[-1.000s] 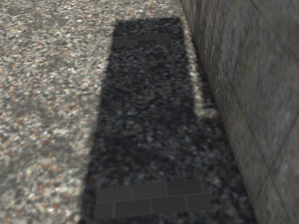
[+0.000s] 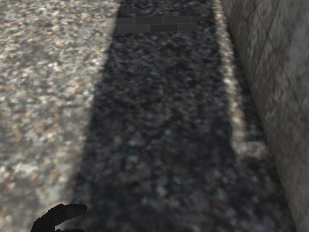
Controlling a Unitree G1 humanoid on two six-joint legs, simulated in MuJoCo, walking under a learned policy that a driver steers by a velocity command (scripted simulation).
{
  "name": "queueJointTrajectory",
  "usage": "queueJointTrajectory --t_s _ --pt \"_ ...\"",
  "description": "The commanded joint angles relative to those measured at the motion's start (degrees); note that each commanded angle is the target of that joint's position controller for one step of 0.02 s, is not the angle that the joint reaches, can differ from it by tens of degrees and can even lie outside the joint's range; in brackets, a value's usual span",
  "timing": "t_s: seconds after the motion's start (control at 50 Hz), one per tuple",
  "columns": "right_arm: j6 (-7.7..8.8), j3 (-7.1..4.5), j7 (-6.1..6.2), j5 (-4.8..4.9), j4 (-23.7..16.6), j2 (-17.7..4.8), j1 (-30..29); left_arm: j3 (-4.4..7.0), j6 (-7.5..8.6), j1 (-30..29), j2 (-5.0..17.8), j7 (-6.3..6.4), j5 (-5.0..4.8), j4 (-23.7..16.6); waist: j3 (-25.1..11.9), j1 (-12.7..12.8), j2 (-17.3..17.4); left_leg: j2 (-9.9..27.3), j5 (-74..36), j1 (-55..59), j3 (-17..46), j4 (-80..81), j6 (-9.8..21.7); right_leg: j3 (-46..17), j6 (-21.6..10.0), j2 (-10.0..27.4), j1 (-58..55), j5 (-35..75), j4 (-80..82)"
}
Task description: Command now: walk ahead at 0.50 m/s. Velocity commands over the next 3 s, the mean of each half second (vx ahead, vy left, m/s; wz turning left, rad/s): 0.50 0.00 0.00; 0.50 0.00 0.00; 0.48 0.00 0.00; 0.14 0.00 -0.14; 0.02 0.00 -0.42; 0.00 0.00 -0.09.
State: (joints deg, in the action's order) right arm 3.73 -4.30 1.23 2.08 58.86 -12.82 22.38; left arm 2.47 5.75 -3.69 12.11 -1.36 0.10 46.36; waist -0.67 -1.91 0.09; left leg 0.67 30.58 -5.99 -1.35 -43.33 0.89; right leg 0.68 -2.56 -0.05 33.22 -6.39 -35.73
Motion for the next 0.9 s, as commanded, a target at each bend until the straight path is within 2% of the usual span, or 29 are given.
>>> queueJointTrajectory --t_s 0.02,0.04,0.06,0.08,0.1,0.12,0.16,0.22,0.26,0.3,0.32,0.34,0.38,0.4,0.42,0.44,0.46,0.48,0.5,0.52,0.54,0.58,0.62,0.66,0.72,0.76,0.84,0.86,0.9 --pt "3.23 0.67 -2.2 -0.03 -2.68 -1.74 4.96 3.45 -0.17 33.85 11.85 -0.15 -0.54 6.63 -23.92 11.4 -14.2 -4.34 1.26 -39.45 10.93 -40.33 2.74 -44.53 -18.27 20.95 -58.62 -10.46 13.94" --pt "3.49 -0.24 -1.71 1.72 -5.26 -4.37 -3.18 2.85 -0.03 27.42 9.69 0.58 -0.79 6.11 -13.25 11.0 -12.22 -1.08 -3.13 -46.41 7.74 -40.39 3.22 -37.13 -15.28 19.62 -52.46 -12.9 15.32" --pt "3.33 -0.4 -0.64 1.32 -7.82 -5.34 -9.01 2.23 0.04 20.28 8.47 0.95 -0.43 4.52 -7.7 9.04 -5.49 2.11 -8.81 -44.88 6.14 -36.78 3.51 -31.0 -13.44 17.68 -41.9 -7.36 16.84" --pt "2.77 -0.96 0.14 0.22 -8.6 -5.71 -10.55 1.77 0.32 15.55 6.79 0.86 0.48 4.06 -4.95 6.42 -3.04 3.83 -12.43 -39.93 5.88 -32.9 3.28 -26.84 -12.86 16.57 -31.88 -1.69 18.0" --pt "1.85 -1.4 0.43 -0.15 -8.89 -5.39 -9.35 1.12 0.59 13.3 4.53 0.62 1.08 4.38 -4.46 3.65 -3.53 5.44 -14.4 -33.97 6.37 -29.78 3.1 -23.13 -12.05 14.49 -24.68 1.31 19.09" --pt "1.38 -1.5 0.39 -0.87 -9.12 -4.32 -8.98 0.79 0.72 13.18 2.85 0.59 0.55 4.86 -4.11 2.58 -4.49 5.57 -14.81 -31.43 6.34 -26.58 3.09 -20.98 -12.18 13.45 -22.29 2.24 20.88" --pt "0.85 -1.22 0.38 -0.69 -9.66 -2.21 -9.9 1.07 0.68 14.71 4.1 1.27 -0.33 6.45 -2.44 1.4 -4.53 6.12 -14.89 -29.64 4.86 -17.65 2.43 -16.26 -11.9 12.89 -19.15 4.12 23.67" --pt "0.63 -0.07 -0.09 -1.05 -11.84 0.03 -17.6 2.0 0.32 16.97 6.84 2.54 -1.25 8.12 -0.45 2.62 -3.57 4.76 -24.07 -25.26 1.97 -1.05 1.03 -10.28 -10.15 10.74 -16.43 3.09 25.59" --pt "0.29 0.01 -0.55 -0.54 -12.31 -0.64 -20.93 2.5 0.31 18.86 7.97 2.54 -1.61 9.21 0.33 3.7 -3.91 3.18 -28.84 -22.84 1.02 5.33 0.45 -8.93 -9.59 10.36 -17.1 0.92 25.87" --pt "0.3 0.03 -1.25 -0.15 -12.91 -1.52 -23.37 2.65 0.53 21.51 7.8 2.1 -1.81 10.45 1.41 4.64 -3.7 2.68 -30.07 -21.91 0.84 9.26 0.74 -9.24 -9.49 11.45 -19.55 -1.18 25.36" --pt "0.51 -0.01 -1.74 -0.35 -13.3 -1.63 -24.98 2.62 0.37 21.89 8.36 1.98 -2.44 10.7 1.8 5.02 -3.46 2.36 -30.55 -21.92 0.51 11.09 0.83 -9.79 -9.41 12.33 -21.21 -0.77 24.7" --pt "0.69 -0.06 -2.09 -0.33 -13.76 -2.0 -26.05 2.67 0.21 22.51 8.36 1.94 -2.62 11.14 2.32 5.07 -3.44 2.29 -29.78 -21.33 0.44 12.41 1.38 -10.07 -9.05 13.09 -22.47 -1.2 23.78" --pt "0.88 -0.58 -2.41 -0.49 -13.53 -3.16 -24.44 2.66 -0.17 22.7 8.42 1.92 -2.55 11.75 2.25 3.29 -3.86 1.45 -26.96 -17.19 -0.52 14.61 2.77 -9.57 -7.7 13.4 -23.88 0.11 20.66" --pt "0.82 -1.34 -2.21 -0.74 -12.49 -4.42 -20.23 2.56 -0.33 21.88 8.33 2.02 -2.27 11.55 0.57 0.93 -4.35 0.4 -25.45 -11.38 -1.2 15.37 3.6 -8.41 -6.53 12.36 -23.69 6.26 16.59" --pt "0.86 -2.75 -1.89 -1.0 -9.68 -7.0 -10.88 2.1 -0.41 20.32 6.75 2.07 -1.98 10.96 -3.96 -2.96 -2.99 1.2 -25.34 0.45 0.37 14.43 5.17 -5.24 -4.76 9.57 -20.14 12.7 6.33" --pt "1.0 -4.13 -1.64 -1.59 -7.93 -11.78 -0.9 1.33 -0.33 20.05 4.24 2.13 -1.45 9.2 -10.48 -5.52 6.4 12.02 -22.66 16.38 16.35 18.02 9.45 0.07 -1.42 3.87 -7.46 3.65 -14.33" --pt "1.55 -4.42 -1.99 -2.07 -7.13 -14.36 3.96 0.17 0.97 24.28 0.68 2.03 -2.1 8.68 -16.92 -4.8 19.55 22.27 -11.15 28.64 42.16 28.32 17.17 -2.75 -0.11 -3.3 9.22 -23.56 -31.1" --pt "2.08 -2.86 -1.95 -2.18 -8.27 -9.41 -0.05 1.61 1.72 22.42 5.86 1.91 -2.79 9.43 -13.7 -3.75 11.99 21.92 -6.61 25.98 42.76 28.63 15.73 -8.76 -1.44 0.29 15.88 -22.73 -39.37" --pt "2.47 -1.98 -2.02 -1.83 -9.88 -6.51 -5.77 2.01 2.05 18.23 7.58 1.9 -2.71 8.39 -7.73 -2.7 7.74 19.54 -11.32 19.03 33.73 28.8 13.09 -8.03 -2.92 2.98 17.52 -16.86 -39.36" --pt "2.69 -1.48 -2.2 -2.02 -10.93 -5.2 -10.19 2.16 1.83 16.44 6.83 2.34 -2.26 8.27 -5.2 -0.53 3.16 16.96 -17.88 12.28 26.81 29.93 11.69 -6.82 -2.99 5.71 14.8 -10.77 -36.61" --pt "2.91 -1.11 -2.46 -1.95 -10.86 -3.77 -11.68 2.61 1.34 15.75 6.54 2.68 -1.7 8.01 -3.48 0.83 2.24 14.64 -24.76 7.58 21.84 31.15 10.76 -6.54 -2.68 7.46 12.15 -7.23 -32.49" --pt "2.93 -0.71 -2.5 -2.08 -9.13 -2.16 -9.48 2.93 0.19 16.42 4.92 2.52 -1.81 7.77 -3.65 2.2 4.19 12.28 -34.95 4.63 16.24 31.68 9.18 -5.7 -2.07 8.48 8.09 -4.26 -28.18" --pt "2.81 -1.05 -1.85 -2.02 -7.65 -3.66 -6.31 3.0 -0.53 14.26 3.76 2.44 -1.39 6.99 -2.51 2.21 3.6 11.74 -42.03 4.21 13.07 32.13 9.26 -4.6 -0.94 8.06 9.95 -1.24 -24.36" --pt "2.39 -1.38 -1.26 -1.86 -6.06 -5.89 -3.67 3.05 -0.84 9.09 3.9 2.27 -0.39 5.16 -0.85 1.62 2.65 11.75 -43.79 3.25 11.11 33.53 8.76 -3.65 0.45 7.66 11.89 3.07 -19.54" --pt "2.04 -0.81 -0.78 -1.62 -4.69 -4.49 -1.11 2.75 -1.09 4.18 3.2 1.78 -0.66 3.64 0.74 0.44 4.07 9.33 -44.72 1.57 6.95 34.41 7.37 -2.52 0.49 6.29 9.45 11.36 -10.03" --pt "2.14 -0.69 -0.65 -1.48 -3.65 -4.59 0.88 2.44 -1.13 0.17 2.92 1.38 -0.94 2.5 2.07 -0.63 4.46 8.62 -43.13 1.3 5.72 35.2 6.5 -1.61 -0.13 5.07 6.89 15.27 -4.31" --pt "1.95 -0.69 -0.44 -1.26 -1.05 -4.79 5.31 1.77 -1.12 -6.72 2.98 0.45 -1.58 0.52 5.36 -2.47 4.31 10.59 -40.85 8.34 6.13 35.49 6.89 -1.0 -0.98 4.01 8.65 14.6 2.67" --pt "1.78 -0.72 -0.31 -1.79 -0.8 -5.29 5.58 1.7 -0.75 -9.07 3.38 0.33 -1.69 -0.45 5.65 -2.79 4.13 11.56 -41.94 10.96 6.52 34.47 6.92 -0.78 -0.79 4.01 10.55 12.72 3.15" --pt "1.18 -0.94 -0.13 -1.84 0.19 -5.56 6.94 1.25 -0.1 -11.73 3.07 -0.34 -1.83 -1.72 6.31 -3.25 3.7 13.09 -44.58 15.62 6.68 32.03 7.95 -0.16 -1.19 3.71 12.34 9.04 5.35"
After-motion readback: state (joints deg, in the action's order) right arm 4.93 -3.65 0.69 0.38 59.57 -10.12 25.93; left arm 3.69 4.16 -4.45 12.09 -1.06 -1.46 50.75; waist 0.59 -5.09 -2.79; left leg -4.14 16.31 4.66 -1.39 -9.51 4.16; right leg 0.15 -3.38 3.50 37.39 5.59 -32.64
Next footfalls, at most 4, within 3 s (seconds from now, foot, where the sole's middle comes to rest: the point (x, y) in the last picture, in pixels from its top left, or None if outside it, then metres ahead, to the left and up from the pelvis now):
0.42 left None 0.40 0.14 -0.75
1.02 right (170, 171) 0.75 -0.06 -0.75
1.52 left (122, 124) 1.04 0.18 -0.75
1.96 right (164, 132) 0.98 -0.04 -0.75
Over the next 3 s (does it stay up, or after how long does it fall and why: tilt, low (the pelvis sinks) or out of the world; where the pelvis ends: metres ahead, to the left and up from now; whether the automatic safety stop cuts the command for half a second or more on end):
stays up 0.94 0.09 0.03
